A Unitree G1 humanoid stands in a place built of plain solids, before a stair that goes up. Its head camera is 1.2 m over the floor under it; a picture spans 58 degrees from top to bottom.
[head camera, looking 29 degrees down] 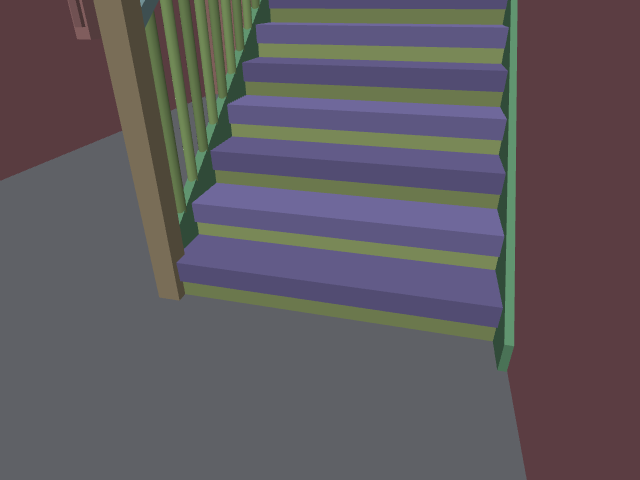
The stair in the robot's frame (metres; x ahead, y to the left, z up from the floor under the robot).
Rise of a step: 0.18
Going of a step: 0.24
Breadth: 1.39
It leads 14 degrees to the right of straight ahead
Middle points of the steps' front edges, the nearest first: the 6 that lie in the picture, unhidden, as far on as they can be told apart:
1.46 -0.03 0.19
1.70 -0.07 0.36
1.94 -0.13 0.54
2.18 -0.19 0.72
2.41 -0.24 0.90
2.65 -0.30 1.08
